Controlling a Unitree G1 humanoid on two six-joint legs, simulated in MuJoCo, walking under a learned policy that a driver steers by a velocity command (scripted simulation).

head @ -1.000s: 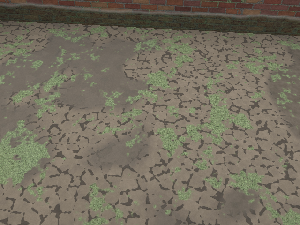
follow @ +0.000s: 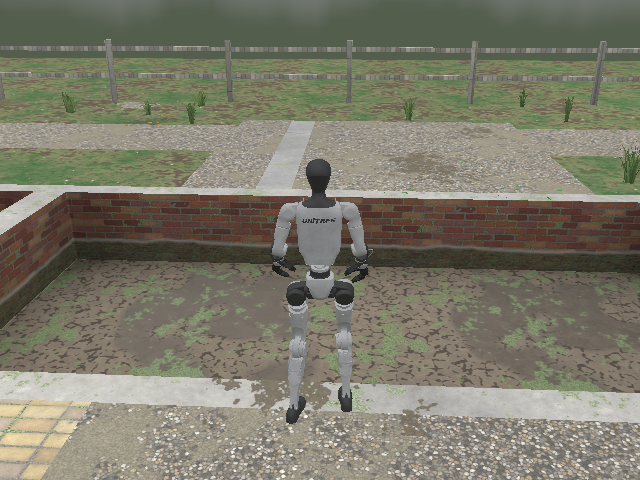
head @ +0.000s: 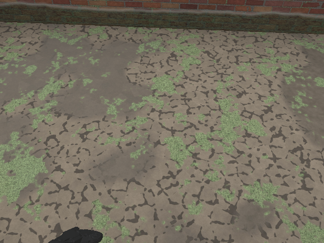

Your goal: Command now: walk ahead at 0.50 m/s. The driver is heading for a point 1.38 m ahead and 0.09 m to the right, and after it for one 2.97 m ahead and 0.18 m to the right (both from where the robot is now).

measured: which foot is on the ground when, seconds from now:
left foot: down 0.00-1.00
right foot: down 0.00-1.00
